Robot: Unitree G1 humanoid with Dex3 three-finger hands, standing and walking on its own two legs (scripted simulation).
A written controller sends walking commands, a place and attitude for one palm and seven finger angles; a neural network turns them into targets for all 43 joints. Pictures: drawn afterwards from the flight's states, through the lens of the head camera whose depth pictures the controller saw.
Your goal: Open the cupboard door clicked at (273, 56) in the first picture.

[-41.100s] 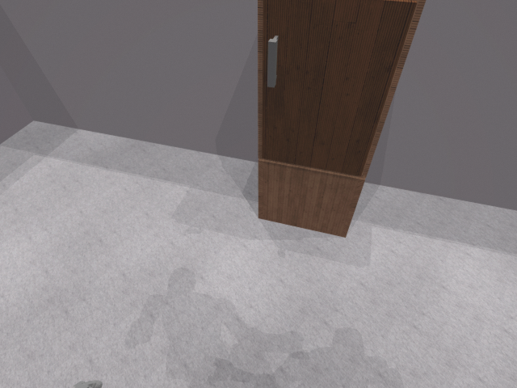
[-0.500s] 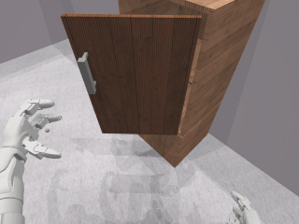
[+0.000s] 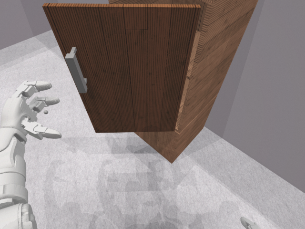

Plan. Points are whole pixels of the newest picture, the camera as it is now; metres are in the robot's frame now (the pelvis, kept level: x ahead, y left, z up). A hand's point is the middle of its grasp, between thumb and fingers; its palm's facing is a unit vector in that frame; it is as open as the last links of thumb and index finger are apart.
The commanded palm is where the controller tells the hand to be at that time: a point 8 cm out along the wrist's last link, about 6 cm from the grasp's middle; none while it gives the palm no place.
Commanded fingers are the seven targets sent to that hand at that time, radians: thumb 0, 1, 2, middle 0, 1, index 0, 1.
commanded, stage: move the hooked fingers beside the handle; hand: left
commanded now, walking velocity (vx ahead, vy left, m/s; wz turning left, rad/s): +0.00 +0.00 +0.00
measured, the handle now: (78, 70) +0.55 +0.25 +0.09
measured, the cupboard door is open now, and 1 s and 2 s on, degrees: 44 44 44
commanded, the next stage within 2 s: slide the fingers in behind the handle in 1.92 s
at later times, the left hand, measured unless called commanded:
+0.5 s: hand (49, 95) +0.43 +0.29 +0.11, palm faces +0.08 -1.00 -0.01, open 14.0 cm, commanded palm +0.41 +0.34 +0.10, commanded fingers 0.00 -0.50 0.30 -0.30 -1.20 -0.30 -1.20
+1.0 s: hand (56, 77) +0.50 +0.30 +0.10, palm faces +0.06 -1.00 +0.00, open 14.0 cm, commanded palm +0.48 +0.35 +0.09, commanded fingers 0.00 -0.50 0.30 -0.30 -1.20 -0.30 -1.20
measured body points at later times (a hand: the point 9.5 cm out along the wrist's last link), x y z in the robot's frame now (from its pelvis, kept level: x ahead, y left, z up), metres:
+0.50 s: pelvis +0.00 +0.01 -0.01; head +0.06 +0.03 +0.44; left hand +0.42 +0.34 +0.11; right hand +0.06 -0.26 -0.11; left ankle +0.01 +0.11 -0.72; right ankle +0.00 -0.10 -0.72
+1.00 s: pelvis +0.00 +0.01 -0.02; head +0.12 +0.04 +0.41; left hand +0.49 +0.35 +0.10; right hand -0.03 -0.27 -0.11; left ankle +0.01 +0.11 -0.72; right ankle +0.00 -0.10 -0.72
